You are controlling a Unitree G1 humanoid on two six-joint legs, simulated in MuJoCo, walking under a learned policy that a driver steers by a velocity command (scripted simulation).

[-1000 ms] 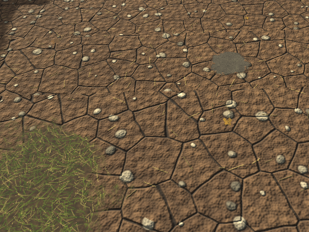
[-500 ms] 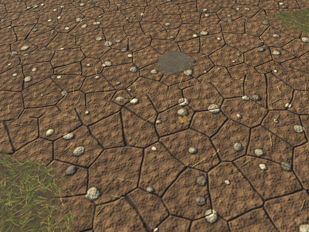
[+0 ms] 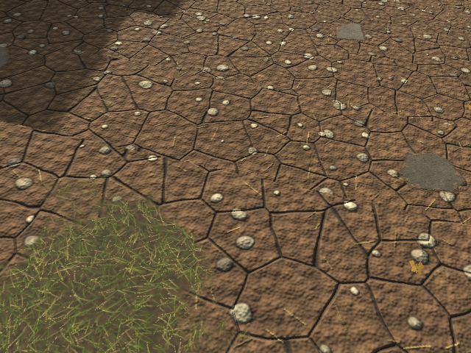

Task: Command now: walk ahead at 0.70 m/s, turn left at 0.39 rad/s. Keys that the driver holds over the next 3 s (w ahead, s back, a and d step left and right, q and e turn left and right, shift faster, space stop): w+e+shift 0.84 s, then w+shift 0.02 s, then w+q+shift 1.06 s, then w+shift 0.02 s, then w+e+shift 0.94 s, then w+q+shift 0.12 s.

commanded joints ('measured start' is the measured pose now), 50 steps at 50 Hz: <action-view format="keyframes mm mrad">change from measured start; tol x32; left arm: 1 -106 71 15 -64 -9 -7 -7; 12 -221 48 -3 -125 -26 -24 -47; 17 430 240 76 41 -16 -21 5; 50 -154 41 -21 -177 -7 -15 -33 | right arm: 1 28 -139 -33 -34 5 -48 -6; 32 -455 -44 85 -222 -20 -77 11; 38 244 -278 -23 -79 -45 -91 -69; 50 15 -65 19 77 12 -125 -10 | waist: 1 -29 127 73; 16 221 171 -168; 18 183 -274 -290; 29 50 22 153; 37 -161 21 -227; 39 -59 510 -458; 50 49 83 101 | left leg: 1 83 229 -253 -286 -168 123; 10 214 308 6 -414 104 57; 15 288 323 186 119 1456 -23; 17 -146 238 207 818 1089 -65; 18 -553 -25 123 1207 -24 -129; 19 -703 12 -44 1263 -31 -100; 32 -270 133 98 263 397 -159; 37 305 123 46 203 66 -110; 39 590 622 -846 -102 -495 3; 50 -107 239 34 -273 209 15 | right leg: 1 -204 -18 -32 -107 138 14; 11 -226 46 -82 -301 204 -139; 16 462 231 -177 -331 -35 -255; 18 942 -162 759 -620 -523 -482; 28 105 64 371 -877 2 -365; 36 422 59 369 -399 731 -206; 39 -136 218 152 479 -285 -160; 50 -99 51 -12 -117 170 -127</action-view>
